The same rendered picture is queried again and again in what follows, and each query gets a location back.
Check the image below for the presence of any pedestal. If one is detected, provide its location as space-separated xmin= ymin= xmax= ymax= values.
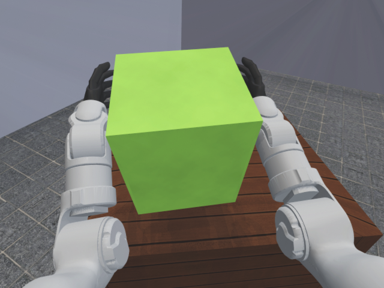
xmin=88 ymin=114 xmax=383 ymax=288

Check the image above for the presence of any robot left hand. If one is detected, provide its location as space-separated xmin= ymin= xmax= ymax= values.
xmin=83 ymin=62 xmax=114 ymax=109

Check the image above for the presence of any carton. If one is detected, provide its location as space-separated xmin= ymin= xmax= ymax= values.
xmin=106 ymin=47 xmax=263 ymax=214

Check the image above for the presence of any robot left forearm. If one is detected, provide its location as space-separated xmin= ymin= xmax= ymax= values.
xmin=53 ymin=100 xmax=117 ymax=267

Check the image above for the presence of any robot right hand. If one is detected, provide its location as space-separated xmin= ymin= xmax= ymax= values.
xmin=237 ymin=57 xmax=266 ymax=98

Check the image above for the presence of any robot right forearm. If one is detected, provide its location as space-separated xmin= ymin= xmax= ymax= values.
xmin=253 ymin=96 xmax=354 ymax=242

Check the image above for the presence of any robot left upper arm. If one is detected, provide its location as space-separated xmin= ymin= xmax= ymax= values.
xmin=22 ymin=216 xmax=129 ymax=288

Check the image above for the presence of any robot right upper arm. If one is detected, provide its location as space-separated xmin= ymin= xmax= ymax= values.
xmin=275 ymin=197 xmax=384 ymax=288

